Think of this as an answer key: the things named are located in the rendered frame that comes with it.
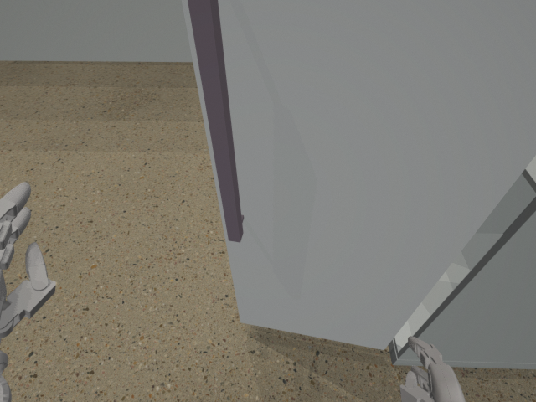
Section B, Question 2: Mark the left robot hand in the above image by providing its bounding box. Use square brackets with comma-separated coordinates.
[0, 182, 56, 343]

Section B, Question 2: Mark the handle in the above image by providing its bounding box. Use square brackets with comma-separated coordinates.
[188, 0, 244, 242]

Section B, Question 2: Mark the fridge door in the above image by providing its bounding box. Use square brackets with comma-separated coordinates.
[182, 0, 536, 350]

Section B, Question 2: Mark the right robot hand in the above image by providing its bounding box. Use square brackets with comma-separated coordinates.
[400, 336, 466, 402]

